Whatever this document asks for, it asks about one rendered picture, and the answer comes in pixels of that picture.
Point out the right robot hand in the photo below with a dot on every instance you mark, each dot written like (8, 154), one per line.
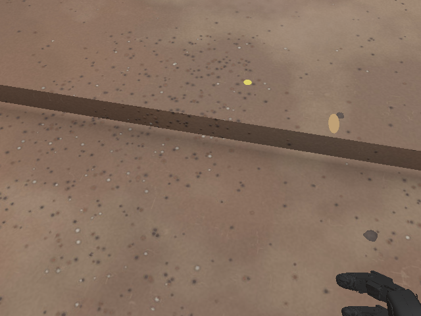
(400, 302)

